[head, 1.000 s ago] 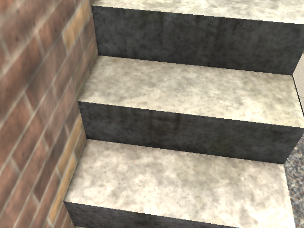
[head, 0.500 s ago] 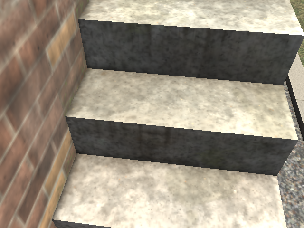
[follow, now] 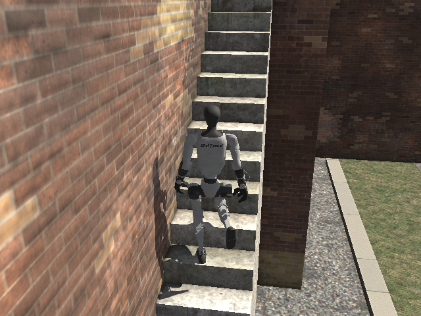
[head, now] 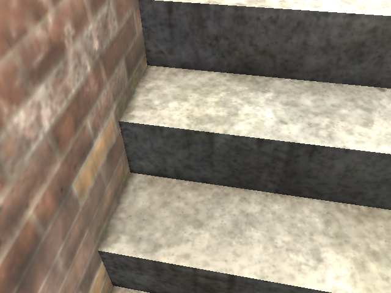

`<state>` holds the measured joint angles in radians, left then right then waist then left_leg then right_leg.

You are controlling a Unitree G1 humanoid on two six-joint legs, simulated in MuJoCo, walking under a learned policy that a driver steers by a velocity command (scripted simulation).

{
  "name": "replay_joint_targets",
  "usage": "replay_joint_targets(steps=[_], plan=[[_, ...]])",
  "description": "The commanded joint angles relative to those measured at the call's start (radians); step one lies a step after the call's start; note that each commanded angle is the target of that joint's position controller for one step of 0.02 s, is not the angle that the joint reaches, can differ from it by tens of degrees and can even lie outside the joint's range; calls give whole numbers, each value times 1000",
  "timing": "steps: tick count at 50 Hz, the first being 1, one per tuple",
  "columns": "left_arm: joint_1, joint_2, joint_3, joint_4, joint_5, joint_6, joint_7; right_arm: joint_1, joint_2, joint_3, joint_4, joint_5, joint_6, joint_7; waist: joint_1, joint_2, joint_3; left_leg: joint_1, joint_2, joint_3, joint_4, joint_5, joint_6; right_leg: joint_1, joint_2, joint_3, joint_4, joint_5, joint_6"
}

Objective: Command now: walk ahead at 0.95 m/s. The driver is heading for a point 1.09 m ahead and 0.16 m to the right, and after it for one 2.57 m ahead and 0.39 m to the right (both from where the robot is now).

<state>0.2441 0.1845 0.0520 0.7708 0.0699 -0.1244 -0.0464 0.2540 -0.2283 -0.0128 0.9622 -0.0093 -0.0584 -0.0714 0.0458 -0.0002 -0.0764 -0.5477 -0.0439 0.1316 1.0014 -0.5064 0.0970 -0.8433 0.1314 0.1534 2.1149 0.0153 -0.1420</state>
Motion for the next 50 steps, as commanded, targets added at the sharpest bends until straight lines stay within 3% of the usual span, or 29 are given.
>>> replay_joint_targets(steps=[1, 4, 7, 8, 9, 11, 12, 13, 14, 15, 16, 18, 20, 22, 26, 27, 28, 30, 31, 32, 33, 35, 36, 40, 44, 46, 48, 49, 50], plan=[[-75, -153, -77, -172, -17, 48, 14, -53, 22, 18, -19, 2, -61, 7, 63, -12, 209, 35, 216, -310, -639, 29, 62, -417, -23, 22, 132, -187, -2], [-287, -138, -89, -305, -58, 99, 61, 77, -34, 19, 31, 25, -100, 14, 42, 36, 276, 98, 255, -261, -805, -27, 48, -667, -45, -14, 336, -439, -19], [-366, -79, -114, -348, -82, 108, 31, 103, -64, 14, 4, 71, -77, -25, 43, -78, 187, -135, 201, -28, -1084, 339, 42, -64, -143, -300, -356, -273, -16], [-303, -71, -113, -285, -88, 101, 1, 75, -76, 15, -44, 95, -82, -34, 36, -96, 67, -168, 198, 12, -1135, 641, 57, 297, -132, -371, -502, -217, -32], [-236, -62, -112, -267, -64, 98, 1, 127, -112, 14, -52, 107, -101, -43, 53, -69, -38, -33, 230, 42, -1016, 1445, 68, 466, -78, -410, -538, -292, -38], [-139, -6, -93, -237, -47, 99, -23, 192, -290, -42, -88, 113, -89, -64, 103, 28, -252, 351, 297, -12, -586, 2348, 69, 464, 5, -338, -717, -611, -76], [-63, 37, -79, -229, -61, 85, -28, 124, -344, -78, -139, 74, -75, -47, 134, 150, -309, 544, 313, -72, -323, 2352, 100, 401, 17, -281, -1020, -618, -63], [14, 99, -57, -185, -44, 73, -7, 42, -276, -75, -189, 50, -76, -6, 148, 209, -375, 563, 297, -99, -52, 2168, 105, 525, 15, -190, -1232, -602, -73], [89, 206, -2, -118, 11, 76, 12, -33, -154, -69, -278, 24, -106, 24, 137, -29, -327, 118, 129, -150, 359, 1033, 58, 770, -186, 202, -1399, -304, -178], [175, 261, 32, -70, 34, 86, 37, -135, -56, -48, -361, -23, -133, 30, 177, -150, -305, -351, -134, -314, 1031, 410, 22, 896, -384, 733, -1614, 34, -332], [159, 265, 57, -56, 3, 58, 31, -214, 43, -25, -433, -60, -141, 12, 122, 58, -257, -567, -125, -469, 1334, 352, 40, 971, -421, 689, -1639, 15, -288], [142, 127, 28, 73, -9, 46, 24, -259, 133, 23, -498, -45, -111, -2, -11, 100, 58, -779, -78, -426, 1445, 248, 60, 757, -367, 416, -1655, -193, -168], [83, -18, -14, 125, -16, 28, 16, -183, 170, 48, -480, -22, -61, -3, -137, 127, 193, -718, -54, -372, 1355, 246, 61, 481, -299, 118, -1754, -182, -41], [10, 19, -16, 136, -17, -4, 3, -271, 139, 46, -512, 16, -13, -16, -150, 33, 254, -623, -88, -257, 1174, 142, 23, 273, -265, -55, -1911, -20, -5], [268, 130, 21, 245, -82, -40, -1, -474, 105, 59, -601, 1, 2, -47, -82, -76, 189, -692, -7, -70, 850, -20, 64, 565, -267, -173, -2062, 499, -6], [184, 157, 24, 201, -119, -24, 21, -400, 45, 60, -598, 15, 5, -33, -160, -63, 91, -243, 38, 60, 419, 55, 76, 448, -232, -274, -2164, 786, -12], [221, 205, 32, 168, -150, -15, 54, -311, 15, 40, -516, 44, 13, -32, -160, -14, -127, 155, -70, 100, 326, 175, 52, 427, -237, -228, -2058, 1220, -62], [49, 402, 96, 100, -151, -53, 32, 119, -84, -18, -397, 34, 19, -36, -368, -202, -408, 356, -76, -19, 104, 150, 23, 739, -359, -186, -1501, 1847, -36], [42, 347, 93, 87, -130, -53, 14, 175, -197, -53, -355, -4, 14, -28, -355, -30, -453, 404, -4, -333, -185, -33, 62, 721, -239, -162, -1099, 1403, -11], [54, 165, 64, 33, -59, -34, -33, 168, -257, -75, -298, -24, 20, -40, -258, 354, -450, 508, 181, -855, -528, -172, 209, 386, 64, -47, -632, 87, 18], [44, 48, 40, -33, -10, -20, -23, 3, -195, -76, -298, -20, 26, -58, -149, 124, -370, 422, 260, -1056, -697, -193, 195, 229, 113, 105, -214, -32, 63], [1, -24, -1, -100, 30, 6, 7, -83, -88, -47, -206, 6, -11, -43, -30, -110, -15, 237, 235, -769, -561, 83, 179, -51, 79, 54, -63, -65, 57], [-8, -48, -16, -130, 25, 21, 30, -90, -54, -37, -178, 2, -36, -45, 2, -117, 56, 205, 214, -628, -534, 269, 166, -130, 58, 70, -37, -121, 54], [-4, -53, -49, -165, -19, 79, 25, -10, 11, -1, -114, 13, -82, -41, 28, -39, 80, 270, 193, -331, -600, 368, 93, -302, -57, 40, -72, -210, 45], [-273, -143, -91, -318, -23, 133, 68, 194, -28, 3, -43, 25, -122, -20, 8, 86, 215, 294, 255, -365, -774, 174, 123, -726, -143, -84, 313, -439, 1], [-396, -117, -107, -399, -34, 141, 51, 173, -27, 11, -46, 28, -96, -27, 0, 60, 230, 138, 181, -264, -885, 235, 83, -548, -210, -194, -60, -380, 2], [-452, -123, -118, -441, -40, 153, 30, 170, -102, -15, -60, 37, -83, -64, -20, 98, 55, 124, 239, -257, -1128, 319, 133, -142, -245, -221, -273, -275, -27], [-421, -97, -110, -387, -44, 141, 17, 167, -80, -13, -83, 63, -80, -63, -41, 2, 34, 185, 222, -148, -1123, 564, 112, 5, -224, -302, -458, -304, -46], [-337, -122, -110, -349, -20, 139, 24, 177, -87, -12, -87, 78, -92, -65, 4, 52, -35, 260, 233, -74, -1005, 1346, 94, 154, -163, -368, -500, -362, -72]])
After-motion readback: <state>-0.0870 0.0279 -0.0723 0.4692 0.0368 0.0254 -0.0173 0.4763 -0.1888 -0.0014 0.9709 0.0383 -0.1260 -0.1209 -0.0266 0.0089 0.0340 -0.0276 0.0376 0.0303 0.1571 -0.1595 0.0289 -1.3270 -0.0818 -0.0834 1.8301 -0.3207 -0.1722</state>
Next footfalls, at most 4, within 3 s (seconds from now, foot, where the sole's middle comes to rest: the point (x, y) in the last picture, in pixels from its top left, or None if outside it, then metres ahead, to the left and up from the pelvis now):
0.26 right None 0.25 -0.12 -0.52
0.60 left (199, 218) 0.56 0.06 -0.32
1.08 right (300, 108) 0.76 -0.19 -0.13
1.46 left None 1.04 -0.01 0.07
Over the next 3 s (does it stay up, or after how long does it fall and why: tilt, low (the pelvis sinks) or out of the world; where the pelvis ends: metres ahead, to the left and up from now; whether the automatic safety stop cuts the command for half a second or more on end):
stays up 1.23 -0.21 1.03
